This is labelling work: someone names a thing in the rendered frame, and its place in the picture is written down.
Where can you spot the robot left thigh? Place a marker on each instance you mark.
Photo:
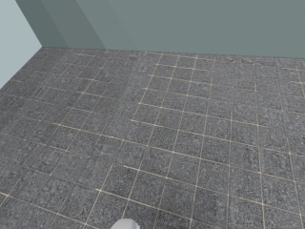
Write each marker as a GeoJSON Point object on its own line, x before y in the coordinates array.
{"type": "Point", "coordinates": [126, 224]}

